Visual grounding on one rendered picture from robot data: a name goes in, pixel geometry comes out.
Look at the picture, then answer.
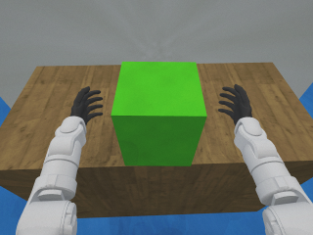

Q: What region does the robot right forearm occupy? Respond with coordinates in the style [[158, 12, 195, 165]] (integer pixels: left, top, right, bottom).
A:
[[234, 117, 313, 207]]

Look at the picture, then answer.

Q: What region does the left robot upper arm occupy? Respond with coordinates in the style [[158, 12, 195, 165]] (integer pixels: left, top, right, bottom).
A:
[[19, 200, 77, 235]]

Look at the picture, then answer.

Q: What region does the carton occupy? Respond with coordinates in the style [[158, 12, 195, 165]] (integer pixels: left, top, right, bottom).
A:
[[111, 62, 207, 166]]

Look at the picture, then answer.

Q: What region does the robot left hand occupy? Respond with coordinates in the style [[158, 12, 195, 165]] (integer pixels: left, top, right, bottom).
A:
[[70, 86, 103, 126]]

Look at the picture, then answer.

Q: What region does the right robot upper arm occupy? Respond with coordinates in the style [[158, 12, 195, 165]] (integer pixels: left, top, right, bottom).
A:
[[262, 201, 313, 235]]

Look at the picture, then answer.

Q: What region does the robot right hand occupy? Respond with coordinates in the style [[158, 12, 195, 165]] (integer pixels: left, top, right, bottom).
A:
[[218, 84, 252, 126]]

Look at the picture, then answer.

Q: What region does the robot left forearm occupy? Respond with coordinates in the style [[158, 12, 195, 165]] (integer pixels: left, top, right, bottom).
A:
[[16, 116, 87, 235]]

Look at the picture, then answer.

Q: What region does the pedestal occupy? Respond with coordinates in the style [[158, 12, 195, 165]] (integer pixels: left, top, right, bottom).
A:
[[0, 62, 313, 218]]

